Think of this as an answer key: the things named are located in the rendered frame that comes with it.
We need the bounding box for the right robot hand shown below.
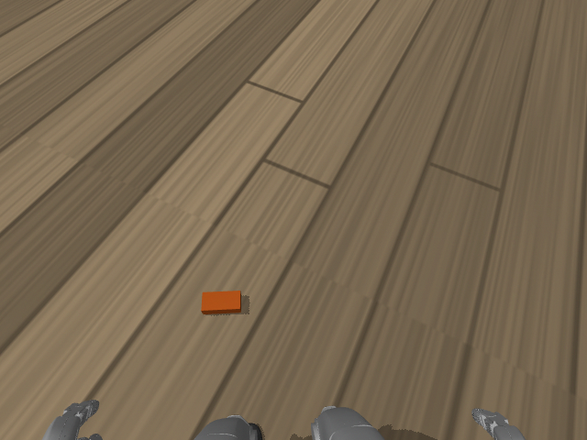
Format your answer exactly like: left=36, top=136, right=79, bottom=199
left=471, top=408, right=526, bottom=440

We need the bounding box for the small box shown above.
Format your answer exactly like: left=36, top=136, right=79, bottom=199
left=201, top=291, right=241, bottom=314

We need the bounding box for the left robot hand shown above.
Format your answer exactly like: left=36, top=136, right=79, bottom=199
left=42, top=400, right=103, bottom=440

